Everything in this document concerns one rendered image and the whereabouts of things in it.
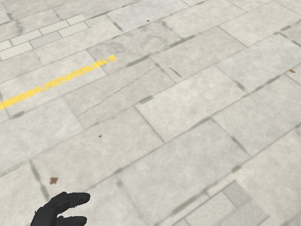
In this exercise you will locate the robot left hand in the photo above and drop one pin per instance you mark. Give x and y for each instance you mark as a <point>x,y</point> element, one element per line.
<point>47,215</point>

